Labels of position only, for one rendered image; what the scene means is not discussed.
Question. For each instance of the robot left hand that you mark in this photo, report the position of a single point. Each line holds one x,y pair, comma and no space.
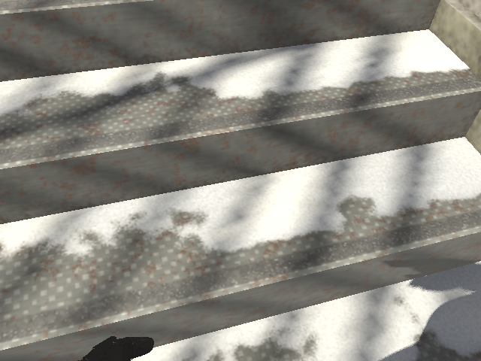
122,349

